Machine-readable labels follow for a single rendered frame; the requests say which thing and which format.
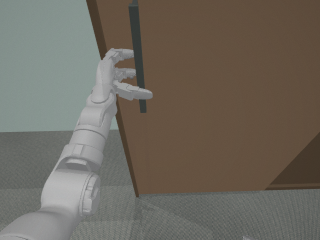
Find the handle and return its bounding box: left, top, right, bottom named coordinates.
left=128, top=0, right=147, bottom=113

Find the wardrobe door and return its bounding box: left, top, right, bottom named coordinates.
left=96, top=0, right=320, bottom=194
left=270, top=132, right=320, bottom=185

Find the left robot hand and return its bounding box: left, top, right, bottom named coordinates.
left=95, top=48, right=153, bottom=101

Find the robot left forearm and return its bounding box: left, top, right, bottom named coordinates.
left=41, top=83, right=118, bottom=207

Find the left robot upper arm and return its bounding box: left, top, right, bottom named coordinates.
left=0, top=168, right=101, bottom=240

